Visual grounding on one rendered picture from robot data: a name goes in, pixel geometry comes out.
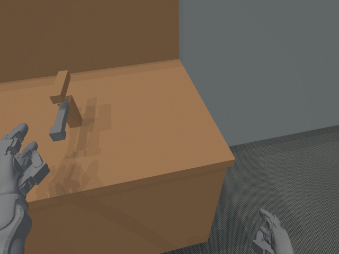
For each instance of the robot right hand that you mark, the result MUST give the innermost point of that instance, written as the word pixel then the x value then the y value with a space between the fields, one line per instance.
pixel 278 241

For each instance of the robot left hand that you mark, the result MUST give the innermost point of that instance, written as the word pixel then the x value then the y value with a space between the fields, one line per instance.
pixel 17 174

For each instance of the robot left forearm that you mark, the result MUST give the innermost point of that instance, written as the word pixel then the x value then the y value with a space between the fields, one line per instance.
pixel 15 223

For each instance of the counter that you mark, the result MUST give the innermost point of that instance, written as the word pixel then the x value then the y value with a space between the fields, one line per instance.
pixel 143 162

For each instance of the tap lever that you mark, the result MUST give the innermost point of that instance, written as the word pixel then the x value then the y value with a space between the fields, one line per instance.
pixel 57 132

